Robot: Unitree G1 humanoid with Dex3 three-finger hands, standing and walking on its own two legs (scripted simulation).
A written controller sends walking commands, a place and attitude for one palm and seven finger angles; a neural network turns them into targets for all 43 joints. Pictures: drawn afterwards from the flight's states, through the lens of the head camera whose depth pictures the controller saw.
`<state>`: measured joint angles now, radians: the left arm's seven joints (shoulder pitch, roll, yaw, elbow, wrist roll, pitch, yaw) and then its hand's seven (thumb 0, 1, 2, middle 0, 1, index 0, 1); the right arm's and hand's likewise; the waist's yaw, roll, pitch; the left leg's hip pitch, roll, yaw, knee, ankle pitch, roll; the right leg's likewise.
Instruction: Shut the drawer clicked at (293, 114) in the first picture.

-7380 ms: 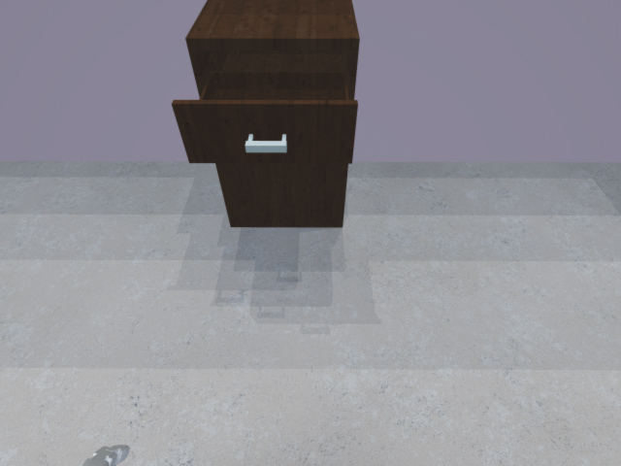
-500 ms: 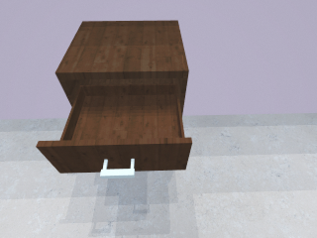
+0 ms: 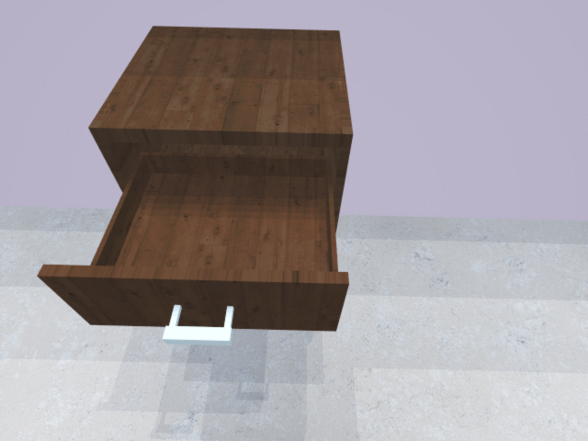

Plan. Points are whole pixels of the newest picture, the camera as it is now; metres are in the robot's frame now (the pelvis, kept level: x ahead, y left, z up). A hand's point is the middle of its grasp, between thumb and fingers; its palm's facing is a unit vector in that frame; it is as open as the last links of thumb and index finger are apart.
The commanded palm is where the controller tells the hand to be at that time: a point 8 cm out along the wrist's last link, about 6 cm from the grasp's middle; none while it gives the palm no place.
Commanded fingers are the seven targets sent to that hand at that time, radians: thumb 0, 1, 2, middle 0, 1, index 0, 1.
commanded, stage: come to a stop and stand still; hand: left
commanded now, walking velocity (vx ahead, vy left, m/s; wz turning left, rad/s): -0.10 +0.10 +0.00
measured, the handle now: (201, 323) +0.30 +0.17 -0.08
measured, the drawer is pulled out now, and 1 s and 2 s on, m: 0.30 0.30 0.30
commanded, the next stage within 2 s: none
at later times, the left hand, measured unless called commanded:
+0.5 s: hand out of the picture +0.00 +0.20 -0.18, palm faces +0.03 -0.98 -0.20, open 7.4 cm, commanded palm none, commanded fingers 0.00 0.90 0.90 -0.20 -0.30 -0.20 -0.30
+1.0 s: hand out of the picture -0.02 +0.29 -0.16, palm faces +0.02 -0.97 -0.25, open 7.4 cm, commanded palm none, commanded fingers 0.00 0.90 0.90 -0.20 -0.30 -0.20 -0.30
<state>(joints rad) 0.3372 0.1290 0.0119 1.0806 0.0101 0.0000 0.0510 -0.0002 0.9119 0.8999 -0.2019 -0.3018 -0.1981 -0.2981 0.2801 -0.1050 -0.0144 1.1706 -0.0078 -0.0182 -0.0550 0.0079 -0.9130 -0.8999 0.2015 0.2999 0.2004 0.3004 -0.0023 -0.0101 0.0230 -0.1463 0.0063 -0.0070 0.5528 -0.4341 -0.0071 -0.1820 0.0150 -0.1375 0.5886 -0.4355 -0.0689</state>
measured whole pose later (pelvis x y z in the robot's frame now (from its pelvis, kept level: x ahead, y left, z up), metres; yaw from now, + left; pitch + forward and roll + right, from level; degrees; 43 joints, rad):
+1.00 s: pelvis -0.03 +0.09 +0.01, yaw +0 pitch +1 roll +0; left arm 0.33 0.19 0.00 1.00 0.02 0.03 0.05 0.00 0.91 0.90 -0.20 -0.30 -0.20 -0.30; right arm 0.29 -0.17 0.00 1.05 0.00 0.00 -0.02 0.01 -0.92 -0.90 0.20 0.30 0.20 0.30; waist 0.01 0.00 0.01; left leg -0.24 -0.13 0.11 0.39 -0.18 0.14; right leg -0.16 -0.06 0.00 0.48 -0.34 0.00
